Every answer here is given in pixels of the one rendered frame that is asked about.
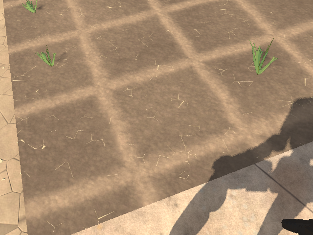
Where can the robot right hand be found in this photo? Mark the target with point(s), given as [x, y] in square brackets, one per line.
[300, 226]

